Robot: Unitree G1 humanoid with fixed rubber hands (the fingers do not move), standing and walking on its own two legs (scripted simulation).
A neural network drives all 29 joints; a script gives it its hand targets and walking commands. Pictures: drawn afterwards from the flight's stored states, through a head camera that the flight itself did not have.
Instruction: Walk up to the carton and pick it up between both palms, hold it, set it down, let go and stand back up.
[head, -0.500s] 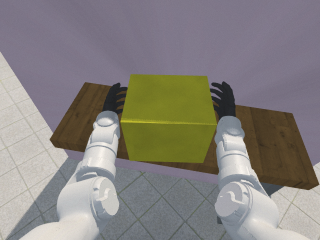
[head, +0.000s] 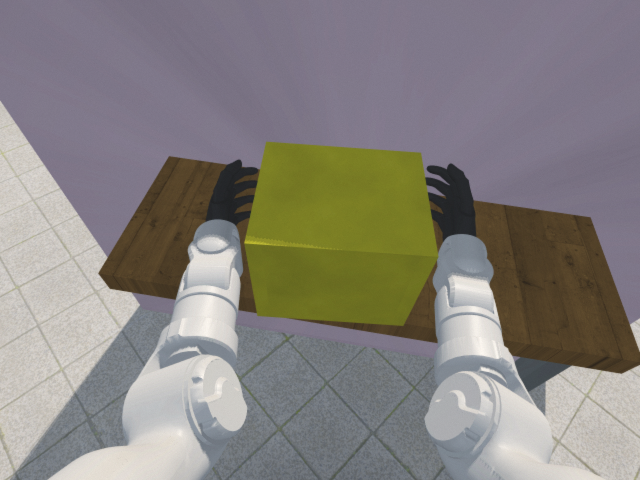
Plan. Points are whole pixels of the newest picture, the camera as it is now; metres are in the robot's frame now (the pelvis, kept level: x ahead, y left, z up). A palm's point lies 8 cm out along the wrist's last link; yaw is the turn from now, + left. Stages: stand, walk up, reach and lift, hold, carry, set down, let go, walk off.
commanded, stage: set down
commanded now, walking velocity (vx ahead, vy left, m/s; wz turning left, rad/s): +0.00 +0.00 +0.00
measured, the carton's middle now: (336, 236) +0.43 +0.00 +0.05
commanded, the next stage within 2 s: none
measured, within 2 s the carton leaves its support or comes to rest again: neither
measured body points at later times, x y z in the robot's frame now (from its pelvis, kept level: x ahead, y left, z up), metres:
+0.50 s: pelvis +0.00 +0.00 +0.00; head +0.05 +0.02 +0.45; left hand +0.43 +0.15 +0.08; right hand +0.43 -0.15 +0.10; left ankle +0.00 +0.11 -0.75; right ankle -0.03 -0.10 -0.75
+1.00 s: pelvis +0.00 +0.00 +0.00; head +0.06 +0.02 +0.44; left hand +0.45 +0.16 +0.05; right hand +0.44 -0.16 +0.06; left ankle +0.01 +0.11 -0.75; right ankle -0.03 -0.10 -0.75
